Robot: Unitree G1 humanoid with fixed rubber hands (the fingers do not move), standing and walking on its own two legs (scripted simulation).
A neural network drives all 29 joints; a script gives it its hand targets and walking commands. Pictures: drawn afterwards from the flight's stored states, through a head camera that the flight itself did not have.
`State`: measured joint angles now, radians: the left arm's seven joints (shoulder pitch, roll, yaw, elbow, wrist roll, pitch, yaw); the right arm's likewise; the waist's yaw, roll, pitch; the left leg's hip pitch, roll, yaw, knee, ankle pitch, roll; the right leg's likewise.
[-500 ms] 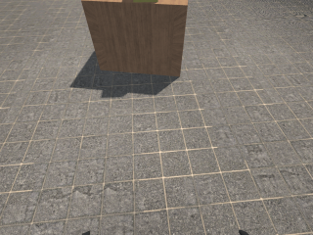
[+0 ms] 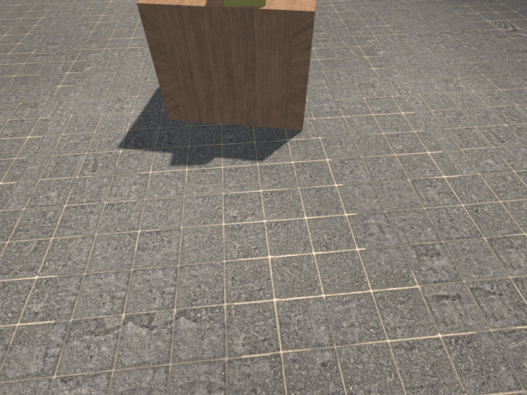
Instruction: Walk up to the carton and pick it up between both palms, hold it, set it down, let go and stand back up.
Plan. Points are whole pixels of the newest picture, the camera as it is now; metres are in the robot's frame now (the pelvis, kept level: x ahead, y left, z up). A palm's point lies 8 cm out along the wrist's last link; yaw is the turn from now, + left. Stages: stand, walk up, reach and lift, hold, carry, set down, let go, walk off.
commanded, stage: stand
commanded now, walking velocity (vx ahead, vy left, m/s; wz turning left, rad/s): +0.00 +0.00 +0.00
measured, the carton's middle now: out of the picture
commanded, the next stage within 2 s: walk up in 1.66 s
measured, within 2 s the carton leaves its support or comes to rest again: neither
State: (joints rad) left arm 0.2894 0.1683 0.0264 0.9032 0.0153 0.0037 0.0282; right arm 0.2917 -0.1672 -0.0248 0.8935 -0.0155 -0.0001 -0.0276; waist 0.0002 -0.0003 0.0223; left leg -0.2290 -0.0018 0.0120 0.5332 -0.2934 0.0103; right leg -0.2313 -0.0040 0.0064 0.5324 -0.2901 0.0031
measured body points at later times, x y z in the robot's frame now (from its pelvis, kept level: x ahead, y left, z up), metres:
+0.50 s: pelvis +0.00 +0.00 +0.01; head +0.00 +0.00 +0.46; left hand -0.01 +0.22 -0.15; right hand +0.00 -0.21 -0.15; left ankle +0.00 +0.11 -0.73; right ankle +0.00 -0.12 -0.73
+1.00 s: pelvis -0.01 +0.01 +0.01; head +0.00 +0.00 +0.46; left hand -0.04 +0.20 -0.16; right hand -0.04 -0.19 -0.16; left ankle +0.00 +0.11 -0.73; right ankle +0.00 -0.12 -0.73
